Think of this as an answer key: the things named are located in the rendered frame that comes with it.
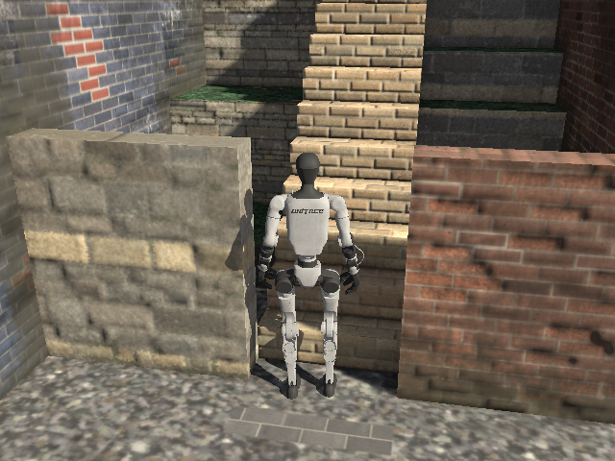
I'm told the robot head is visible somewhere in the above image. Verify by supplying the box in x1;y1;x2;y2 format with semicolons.
291;153;324;199

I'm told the robot right hand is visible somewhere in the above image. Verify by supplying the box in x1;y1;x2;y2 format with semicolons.
340;271;360;295

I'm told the robot left forearm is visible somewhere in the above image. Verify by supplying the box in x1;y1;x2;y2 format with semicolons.
258;234;274;272

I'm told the right robot upper arm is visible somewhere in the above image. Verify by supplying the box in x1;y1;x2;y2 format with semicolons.
328;194;353;248

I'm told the right robot shin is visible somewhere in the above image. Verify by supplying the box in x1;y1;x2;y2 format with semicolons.
323;322;337;384

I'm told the robot right forearm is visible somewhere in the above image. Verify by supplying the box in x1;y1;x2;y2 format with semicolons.
342;233;359;275

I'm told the robot left hand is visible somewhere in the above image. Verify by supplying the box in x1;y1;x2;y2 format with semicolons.
257;268;277;289

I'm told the left robot upper arm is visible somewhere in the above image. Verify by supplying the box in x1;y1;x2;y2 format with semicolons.
263;194;287;248

